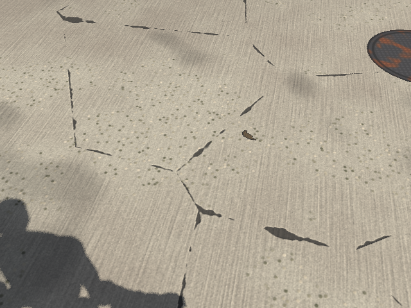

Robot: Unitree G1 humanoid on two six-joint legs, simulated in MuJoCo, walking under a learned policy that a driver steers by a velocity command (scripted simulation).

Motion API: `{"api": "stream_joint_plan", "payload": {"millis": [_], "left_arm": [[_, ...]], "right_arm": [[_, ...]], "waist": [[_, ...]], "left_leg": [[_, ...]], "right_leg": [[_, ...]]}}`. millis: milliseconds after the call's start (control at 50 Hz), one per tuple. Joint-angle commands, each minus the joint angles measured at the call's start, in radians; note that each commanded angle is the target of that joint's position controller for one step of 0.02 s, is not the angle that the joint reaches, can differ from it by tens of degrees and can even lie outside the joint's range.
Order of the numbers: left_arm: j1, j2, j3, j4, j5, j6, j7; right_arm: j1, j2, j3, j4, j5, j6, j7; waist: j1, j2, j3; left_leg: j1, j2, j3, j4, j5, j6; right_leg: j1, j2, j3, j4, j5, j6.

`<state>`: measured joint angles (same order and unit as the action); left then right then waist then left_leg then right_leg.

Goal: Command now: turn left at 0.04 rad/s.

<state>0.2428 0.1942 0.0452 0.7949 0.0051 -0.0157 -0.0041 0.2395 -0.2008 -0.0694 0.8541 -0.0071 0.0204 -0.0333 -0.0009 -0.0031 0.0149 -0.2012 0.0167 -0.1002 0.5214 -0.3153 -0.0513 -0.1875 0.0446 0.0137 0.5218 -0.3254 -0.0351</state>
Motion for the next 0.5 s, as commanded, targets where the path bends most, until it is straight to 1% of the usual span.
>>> {"api": "stream_joint_plan", "payload": {"millis": [20,100,200,260,340,360,500], "left_arm": [[0.023,0.091,0.029,-0.03,-0.003,-0.004,0.006],[0.01,0.097,0.033,0.0,-0.005,0.002,0.01],[0.0,0.105,0.036,0.041,-0.008,0.007,0.016],[-0.006,0.112,0.038,0.063,-0.007,0.003,0.018],[-0.006,0.106,0.036,0.096,-0.01,0.002,0.019],[-0.002,0.1,0.034,0.107,-0.012,0.006,0.02],[0.006,0.1,0.03,0.153,-0.01,0.009,0.025]], "right_arm": [[0.024,-0.098,-0.023,-0.02,0.003,-0.012,-0.006],[0.024,-0.099,-0.023,0.015,0.005,-0.014,-0.008],[0.023,-0.096,-0.022,0.056,0.006,-0.015,-0.011],[0.024,-0.098,-0.024,0.081,0.007,-0.015,-0.014],[0.024,-0.09,-0.023,0.11,0.007,-0.012,-0.018],[0.024,-0.082,-0.02,0.113,0.005,-0.011,-0.018],[0.028,-0.081,-0.016,0.148,0.006,-0.011,-0.022]], "waist": [[0.004,0.027,-0.032],[0.005,0.01,-0.024],[0.004,0.005,-0.01],[0.002,0.007,-0.002],[0.0,0.006,0.006],[-0.001,0.001,0.004],[-0.001,0.006,0.034]], "left_leg": [[0.031,0.026,-0.022,-0.041,0.333,0.017],[0.038,0.023,-0.016,-0.043,0.348,0.019],[0.048,0.018,-0.005,-0.053,0.339,0.017],[0.06,0.014,0.0,-0.057,0.334,0.013],[0.067,0.011,0.007,-0.067,0.307,0.01],[0.064,0.013,0.01,-0.074,0.294,0.012],[0.048,0.009,0.022,-0.091,0.243,0.004]], "right_leg": [[0.029,-0.073,0.058,-0.049,0.407,-0.005],[0.043,-0.072,0.054,-0.046,0.422,0.003],[0.049,-0.071,0.053,-0.051,0.413,0.009],[0.042,-0.072,0.055,-0.056,0.413,0.011],[0.038,-0.07,0.054,-0.067,0.385,0.014],[0.042,-0.068,0.052,-0.07,0.365,0.014],[0.03,-0.066,0.058,-0.091,0.314,0.013]]}}
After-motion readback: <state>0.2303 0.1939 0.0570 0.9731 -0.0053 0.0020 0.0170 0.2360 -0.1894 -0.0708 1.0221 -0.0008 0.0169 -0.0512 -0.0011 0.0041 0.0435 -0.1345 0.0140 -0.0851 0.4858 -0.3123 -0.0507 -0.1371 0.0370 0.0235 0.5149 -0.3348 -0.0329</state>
